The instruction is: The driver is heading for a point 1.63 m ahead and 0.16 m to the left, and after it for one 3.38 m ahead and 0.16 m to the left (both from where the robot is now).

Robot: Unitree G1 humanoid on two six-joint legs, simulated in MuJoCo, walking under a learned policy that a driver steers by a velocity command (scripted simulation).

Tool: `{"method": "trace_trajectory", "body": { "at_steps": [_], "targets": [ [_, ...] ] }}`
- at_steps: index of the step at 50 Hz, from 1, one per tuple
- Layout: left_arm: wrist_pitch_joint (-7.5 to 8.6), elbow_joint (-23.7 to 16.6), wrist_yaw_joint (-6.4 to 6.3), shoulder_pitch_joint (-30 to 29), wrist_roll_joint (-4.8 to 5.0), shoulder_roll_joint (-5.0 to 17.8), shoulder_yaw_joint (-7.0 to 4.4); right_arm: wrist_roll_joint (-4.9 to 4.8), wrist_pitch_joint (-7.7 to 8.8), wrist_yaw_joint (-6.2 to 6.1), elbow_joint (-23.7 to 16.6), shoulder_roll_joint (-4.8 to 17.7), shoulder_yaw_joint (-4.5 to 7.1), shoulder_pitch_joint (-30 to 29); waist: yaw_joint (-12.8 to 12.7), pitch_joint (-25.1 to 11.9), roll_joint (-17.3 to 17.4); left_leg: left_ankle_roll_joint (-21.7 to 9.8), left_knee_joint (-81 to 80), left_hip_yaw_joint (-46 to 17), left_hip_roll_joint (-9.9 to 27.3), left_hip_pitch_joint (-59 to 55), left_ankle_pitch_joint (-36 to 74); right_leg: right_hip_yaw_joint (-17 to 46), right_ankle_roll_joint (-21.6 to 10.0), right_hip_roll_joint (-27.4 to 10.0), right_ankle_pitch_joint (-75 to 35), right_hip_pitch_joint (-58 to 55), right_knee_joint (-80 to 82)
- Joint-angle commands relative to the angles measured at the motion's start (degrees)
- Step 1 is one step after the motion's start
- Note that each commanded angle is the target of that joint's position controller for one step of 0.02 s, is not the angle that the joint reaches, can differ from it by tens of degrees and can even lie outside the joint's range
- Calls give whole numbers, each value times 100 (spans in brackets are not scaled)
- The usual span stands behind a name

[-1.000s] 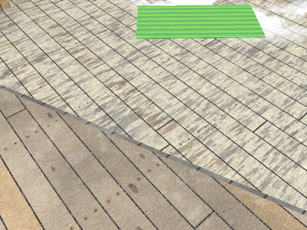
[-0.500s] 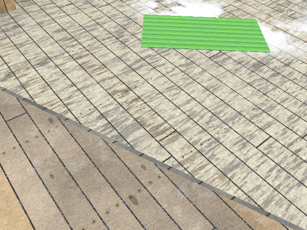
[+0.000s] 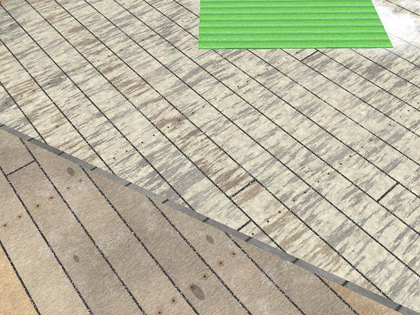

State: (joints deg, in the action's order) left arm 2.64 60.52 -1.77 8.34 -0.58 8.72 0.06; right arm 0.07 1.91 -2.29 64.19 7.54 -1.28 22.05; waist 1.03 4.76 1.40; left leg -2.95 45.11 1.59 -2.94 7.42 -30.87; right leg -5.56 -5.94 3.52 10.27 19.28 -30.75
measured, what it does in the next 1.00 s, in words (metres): walks ahead: left foot, then right foot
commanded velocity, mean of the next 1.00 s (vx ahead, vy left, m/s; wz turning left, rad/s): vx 0.13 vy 0.00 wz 0.00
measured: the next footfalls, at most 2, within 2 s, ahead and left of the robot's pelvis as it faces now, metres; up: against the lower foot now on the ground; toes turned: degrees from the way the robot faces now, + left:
left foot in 0.18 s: +0.05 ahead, +0.13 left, +0.00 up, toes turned +0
right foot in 0.94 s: +0.23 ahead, -0.10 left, +0.00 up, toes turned -5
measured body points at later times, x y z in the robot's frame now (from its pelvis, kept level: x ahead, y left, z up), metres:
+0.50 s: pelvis +0.04 +0.03 +0.02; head +0.05 +0.03 +0.47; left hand +0.03 +0.24 -0.15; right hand +0.01 -0.18 -0.14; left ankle +0.01 +0.13 -0.73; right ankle +0.07 -0.07 -0.73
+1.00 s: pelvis +0.17 -0.02 +0.00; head +0.18 -0.04 +0.45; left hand +0.24 +0.23 -0.13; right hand +0.07 -0.25 -0.16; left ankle +0.02 +0.11 -0.68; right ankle +0.20 -0.09 -0.73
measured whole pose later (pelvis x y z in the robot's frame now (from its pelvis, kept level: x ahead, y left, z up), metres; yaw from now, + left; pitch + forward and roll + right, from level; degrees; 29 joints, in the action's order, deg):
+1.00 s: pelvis +0.17 -0.02 +0.00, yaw +0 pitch +0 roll +0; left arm 4.6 57.3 0.1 12.7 -1.2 10.8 -3.8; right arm 1.5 3.3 -0.4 65.3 10.6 2.4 27.5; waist 0.7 1.8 2.6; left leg -3.5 51.3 -0.4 1.0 9.5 -26.0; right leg -6.1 -4.4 1.2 15.1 18.5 -34.3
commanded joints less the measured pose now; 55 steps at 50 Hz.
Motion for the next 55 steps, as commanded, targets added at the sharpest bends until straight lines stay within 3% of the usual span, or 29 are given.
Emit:
{"method": "trace_trajectory", "body": {
  "at_steps": [1, 3, 5, 8, 10, 11, 13, 16, 29, 30, 32, 34, 35, 36, 38, 40, 43, 45, 46, 47, 48, 49, 50, 51, 52, 53, 55],
  "targets": [
    [-53, 45, -42, 644, 13, 544, -49, 192, -191, 6, -25, 373, 129, 427, -122, -494, -451, 108, 1167, -437, 272, 879, -542, 2200, -1224, -2074, -2361, -826, 1359],
    [-110, 24, -122, 339, -56, 434, 12, 165, -290, 23, -26, 218, 104, 333, 137, -124, -621, 205, 237, -378, 395, 518, -66, 1622, -735, -1574, -1315, -108, 1714],
    [-126, 75, -113, 502, -90, 509, -8, 104, -347, -18, 107, 175, 92, 483, 110, -320, -622, 267, -484, -171, 273, 342, 169, 1466, -547, -1396, -1010, -335, 1654],
    [-171, 72, -81, 459, 38, 665, -59, 97, -384, -45, 242, 129, 81, 572, 198, -411, -447, 232, -1592, -42, 292, -277, 1497, 1395, -255, -1246, 576, 3, 1662],
    [-213, 102, -46, 588, 62, 645, -93, 206, -346, -31, 100, 326, 83, 292, 72, -37, -349, 162, -2256, -488, 637, -281, 1750, 1411, 150, -1064, 1757, 416, 1799],
    [-266, 106, -32, 658, 87, 553, -106, 171, -309, -21, 64, 459, 96, 141, -59, 347, -82, 90, -2391, -655, 712, 482, 1216, 1222, 249, -845, 1517, 175, 1806],
    [-271, 218, -22, 886, 16, 346, -70, 101, -197, -20, 76, 372, 77, 14, -172, 316, 223, 70, -2676, -750, 802, 936, 1252, 1063, 242, -775, 453, -693, 1374],
    [-207, 329, -16, 1087, -9, 384, -77, 60, -78, -48, 60, 367, 79, -2, -221, -29, 123, 37, -2789, -777, 853, 711, 1791, 1014, 203, -810, -350, -1154, 1153],
    [-197, 549, -75, 1224, 17, 261, -34, 60, -45, -56, 123, 319, 81, 246, -152, -49, -72, -39, -2765, -692, 872, 303, 2591, 940, 295, -853, -786, -1134, 1059],
    [-203, 576, -74, 1264, 11, 226, -25, 71, -46, -54, 149, 297, 77, 325, -131, -154, -61, -63, -2844, -691, 835, 245, 2137, 903, 290, -798, -439, -1160, 1055],
    [-225, 523, -54, 1189, -12, 287, -69, 88, -81, -46, 170, 509, 178, 464, -64, 11, 157, -263, -2979, -867, 790, 313, 609, 634, 235, -479, 728, -812, 609],
    [-223, 336, 18, 913, -96, 263, -103, 87, -132, -26, 176, 755, 309, 751, 128, 527, 588, -695, -3483, -1715, 1308, 248, -1127, 221, 216, -148, 1628, 328, -276],
    [-192, 194, 58, 722, -160, 180, -90, 88, -135, -20, 190, 816, 355, 872, 212, 838, 688, -929, -3710, -2139, 1706, 197, -1459, 55, 206, -193, 1614, 827, -653],
    [-142, 44, 94, 506, -180, 169, -95, 107, -113, -16, 200, 797, 379, 968, 280, 1019, 689, -1114, -3856, -2422, 1976, 174, -1357, 106, 181, -376, 1508, 1177, -1052],
    [-22, -206, 157, 226, -151, 309, -161, 190, -18, -2, 201, 810, 419, 1063, 281, 1014, 488, -1283, -3890, -2520, 2159, -333, -507, 317, 149, -604, 1583, 1889, -1645],
    [98, -357, 222, 126, -104, 373, -215, 180, 83, 14, 143, 817, 444, 958, 187, 806, 317, -1187, -3754, -2117, 2018, -678, 424, 352, 170, -690, 1399, 1945, -1478],
    [146, -521, 297, 104, -38, 352, -274, 157, 184, 34, 55, 879, 470, 750, 24, 555, 438, -986, -3494, -1473, 1738, -338, 1394, 129, 181, -516, 1017, 1030, -855],
    [142, -358, 300, 793, 7, 257, -310, 86, 215, 65, -23, 940, 485, 439, -394, 392, 384, -764, -2976, -965, 1470, 536, 1897, -170, 143, -219, 390, -524, -123],
    [148, -108, 264, 1465, 15, 386, -404, 92, 250, 94, -45, 915, 467, 420, -651, 131, 152, -626, -2262, -689, 1219, 986, 2597, -227, 113, 21, 357, -1598, 104],
    [192, 106, 192, 2305, -43, 727, -542, 105, 304, 137, -93, 793, 415, 392, -1019, -311, -405, -420, -870, -185, 829, 1557, 2823, 500, -40, -514, 785, -2667, 458],
    [199, 175, 133, 3107, -117, 1414, -686, 49, 323, 188, -383, 313, 299, 493, -1120, -872, -1900, -78, 1333, 493, 54, 2667, 916, 3379, -594, -2267, 2454, -3368, 1727],
    [101, 225, 133, 2853, -77, 1211, -611, 186, 300, 236, -483, 644, 409, 260, -864, -623, -1476, -200, 2381, -176, 87, 3114, 162, 4587, -873, -2565, 2820, -2785, 2317],
    [88, -11, 140, 2052, -81, 1064, -549, 203, 279, 281, -595, 616, 415, -29, -501, -40, -751, -303, 2725, -322, 487, 3372, 684, 3927, -808, -2494, 2905, -2210, 2178],
    [134, -178, 174, 1564, -63, 873, -490, 185, 308, 324, -628, 548, 396, -227, -377, 187, -283, -321, 2546, -365, 679, 3254, 1238, 3248, -717, -2256, 2137, -1692, 2231],
    [188, -232, 179, 1359, -59, 779, -442, 163, 311, 341, -617, 480, 407, -210, -185, 204, -203, -304, 2280, -350, 793, 2978, 1520, 2689, -582, -1993, 1432, -1403, 2281],
    [241, -199, 162, 1349, -49, 598, -371, 204, 263, 353, -593, 476, 419, -106, -53, 154, -282, -239, 2068, -313, 856, 2758, 1630, 2245, -485, -1788, 794, -1271, 2304],
    [322, -75, 123, 1635, -44, 514, -310, 213, 155, 380, -599, 494, 449, -74, 23, 46, -403, -145, 1877, -148, 803, 2704, 1766, 1715, -459, -1610, -314, -1390, 2268]
  ]
}}
Over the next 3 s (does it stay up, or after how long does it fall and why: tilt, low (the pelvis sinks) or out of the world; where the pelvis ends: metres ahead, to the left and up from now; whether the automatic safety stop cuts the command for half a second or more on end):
stays up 0.58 -0.04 0.01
